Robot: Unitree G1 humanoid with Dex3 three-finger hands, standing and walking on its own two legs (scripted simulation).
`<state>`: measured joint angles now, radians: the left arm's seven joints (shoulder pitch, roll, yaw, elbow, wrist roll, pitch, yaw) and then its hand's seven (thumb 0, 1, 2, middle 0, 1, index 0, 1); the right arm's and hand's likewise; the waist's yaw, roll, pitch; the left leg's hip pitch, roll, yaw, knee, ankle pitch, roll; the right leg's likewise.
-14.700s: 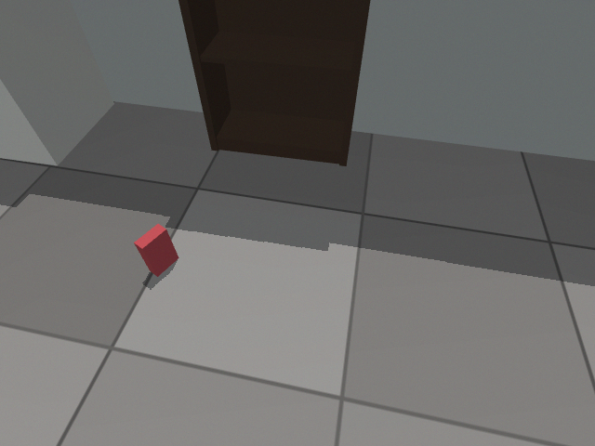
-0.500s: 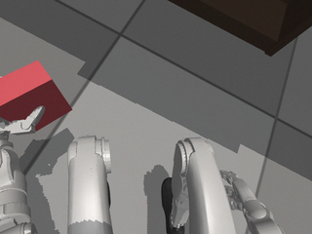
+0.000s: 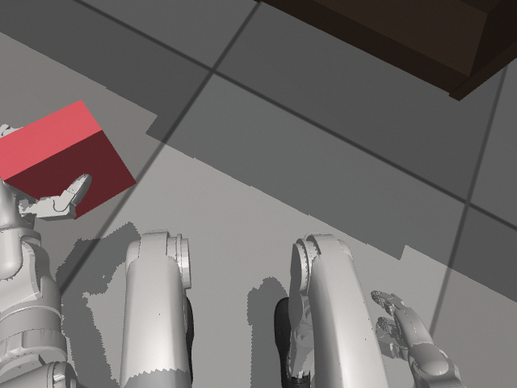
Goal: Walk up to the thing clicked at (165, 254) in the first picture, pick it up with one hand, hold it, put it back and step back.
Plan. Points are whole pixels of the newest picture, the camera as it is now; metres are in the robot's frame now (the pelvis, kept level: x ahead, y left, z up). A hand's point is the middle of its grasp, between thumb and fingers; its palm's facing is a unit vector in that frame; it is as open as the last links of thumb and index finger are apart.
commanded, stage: settle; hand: left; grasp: from the side
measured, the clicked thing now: (77, 169) +0.40 +0.28 -0.05
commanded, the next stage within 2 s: lift in 0.16 s
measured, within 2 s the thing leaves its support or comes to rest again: neither
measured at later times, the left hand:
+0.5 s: hand (45, 168) +0.38 +0.29 +0.01, palm faces +0.31 -0.95 -0.02, open 8.9 cm
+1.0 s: hand out of the picture +0.37 +0.27 +0.15, palm faces +0.32 -0.95 -0.01, open 8.9 cm
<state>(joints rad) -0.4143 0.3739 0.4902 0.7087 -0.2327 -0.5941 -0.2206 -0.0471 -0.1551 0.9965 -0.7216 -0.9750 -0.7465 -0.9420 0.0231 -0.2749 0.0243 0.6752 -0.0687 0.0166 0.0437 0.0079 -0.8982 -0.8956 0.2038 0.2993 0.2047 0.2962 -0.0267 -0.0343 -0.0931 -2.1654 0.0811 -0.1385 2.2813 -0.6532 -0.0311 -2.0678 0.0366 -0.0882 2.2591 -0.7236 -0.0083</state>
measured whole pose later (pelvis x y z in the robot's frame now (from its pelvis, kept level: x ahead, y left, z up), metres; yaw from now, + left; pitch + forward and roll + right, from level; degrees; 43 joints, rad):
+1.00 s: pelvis +0.02 +0.00 +0.13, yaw +3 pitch +31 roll -4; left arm -0.22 0.27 0.34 0.31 -0.24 -0.37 -0.11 -0.04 -0.17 1.00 -0.73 -0.96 -0.76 -0.93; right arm 0.07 -0.25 -0.02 0.60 0.02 0.00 -0.01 0.01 -0.90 -0.89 0.20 0.30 0.20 0.30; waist 0.00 0.01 -0.18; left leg -1.80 0.07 -0.08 1.88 -0.63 -0.02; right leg -1.71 0.02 -0.06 1.87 -0.70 0.00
